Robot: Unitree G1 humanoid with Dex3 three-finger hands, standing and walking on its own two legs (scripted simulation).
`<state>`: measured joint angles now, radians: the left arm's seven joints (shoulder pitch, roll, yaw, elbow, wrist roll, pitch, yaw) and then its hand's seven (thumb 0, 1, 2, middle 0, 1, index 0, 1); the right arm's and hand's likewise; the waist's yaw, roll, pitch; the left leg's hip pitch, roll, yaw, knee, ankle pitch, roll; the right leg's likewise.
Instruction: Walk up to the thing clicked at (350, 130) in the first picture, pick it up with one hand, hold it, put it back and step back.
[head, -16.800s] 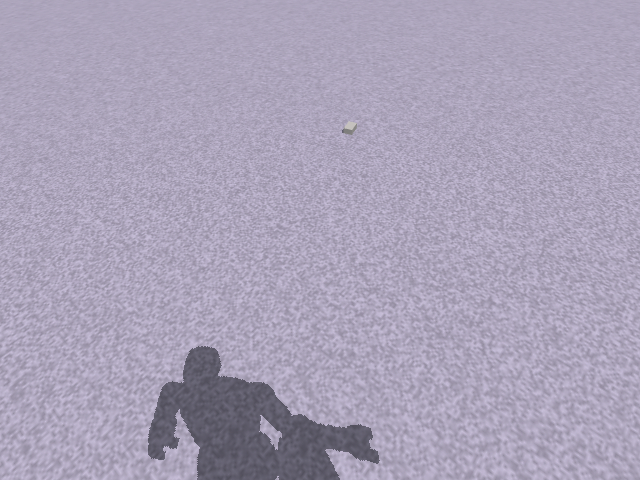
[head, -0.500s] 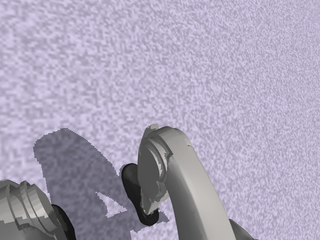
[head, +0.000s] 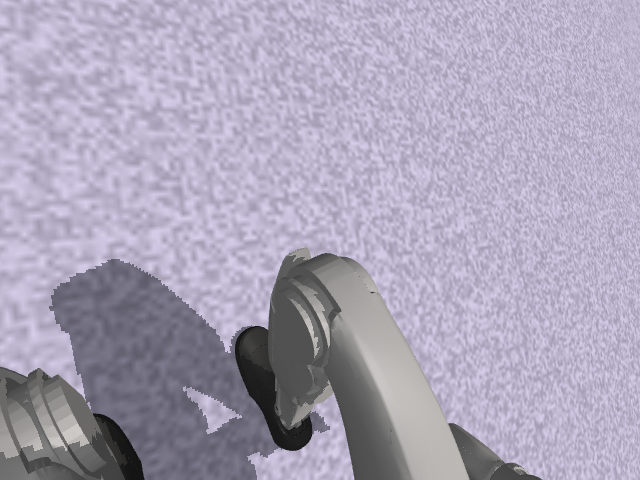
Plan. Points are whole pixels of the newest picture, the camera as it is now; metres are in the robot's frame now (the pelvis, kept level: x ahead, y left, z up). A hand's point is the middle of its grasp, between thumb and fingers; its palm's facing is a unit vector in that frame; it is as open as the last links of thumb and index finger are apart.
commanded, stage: rest palm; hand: left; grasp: from above
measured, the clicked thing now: out of the picture +0.48 +0.33 -0.28
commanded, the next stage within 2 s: close in 0.08 s
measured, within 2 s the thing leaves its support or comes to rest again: leaves its support in 1.94 s
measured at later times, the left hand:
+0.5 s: hand out of the picture +0.46 +0.32 -0.25, palm faces -0.43 -0.13 -0.89, open 13.1 cm
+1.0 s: hand out of the picture +0.46 +0.32 -0.25, palm faces -0.45 -0.12 -0.89, open 10.9 cm
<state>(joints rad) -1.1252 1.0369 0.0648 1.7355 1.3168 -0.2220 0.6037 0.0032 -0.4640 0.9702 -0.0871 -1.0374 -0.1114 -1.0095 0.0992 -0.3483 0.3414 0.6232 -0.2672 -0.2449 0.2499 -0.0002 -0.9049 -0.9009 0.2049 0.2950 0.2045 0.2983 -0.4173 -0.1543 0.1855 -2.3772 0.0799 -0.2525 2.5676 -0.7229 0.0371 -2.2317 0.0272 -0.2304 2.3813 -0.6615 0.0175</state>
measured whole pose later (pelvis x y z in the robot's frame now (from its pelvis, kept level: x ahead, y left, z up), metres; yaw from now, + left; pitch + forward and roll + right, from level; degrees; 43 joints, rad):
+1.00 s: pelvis +0.00 +0.00 +0.00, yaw -1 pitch +27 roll -15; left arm -1.12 1.06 0.05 1.72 1.29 -0.24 0.58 0.00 -0.04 0.70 -0.34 -0.89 -0.41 -0.81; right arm 0.09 -0.35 0.37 0.61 -0.27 -0.24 0.24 0.00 -0.90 -0.90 0.20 0.29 0.20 0.30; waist -0.41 -0.16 0.21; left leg -2.37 0.08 -0.27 2.57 -0.72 0.04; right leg -2.22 0.04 -0.24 2.37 -0.65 0.02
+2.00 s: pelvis +0.00 +0.00 +0.00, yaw +0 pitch +28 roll -15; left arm -1.11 1.05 0.07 1.65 1.28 -0.22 0.52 -0.05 0.19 0.27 -0.58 -0.40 -1.05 -0.49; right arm 0.12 -0.34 0.35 0.61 -0.25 -0.22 0.23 0.00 -0.90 -0.89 0.21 0.29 0.20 0.30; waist -0.40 -0.14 0.18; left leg -2.37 0.08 -0.26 2.56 -0.72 0.03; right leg -2.23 0.03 -0.23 2.37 -0.65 0.02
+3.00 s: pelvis -0.01 -0.01 +0.06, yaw +7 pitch +33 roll -9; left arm -0.88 0.75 0.03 1.13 1.14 -0.17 0.09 -0.06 0.27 0.17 -0.60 -0.26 -1.12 -0.37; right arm 0.22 -0.30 0.08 0.63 -0.09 0.04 0.13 0.00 -0.90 -0.90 0.21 0.30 0.21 0.30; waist -0.22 0.03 -0.05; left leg -2.28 0.05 -0.11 2.32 -0.64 0.04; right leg -2.18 -0.01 -0.12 2.23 -0.64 0.01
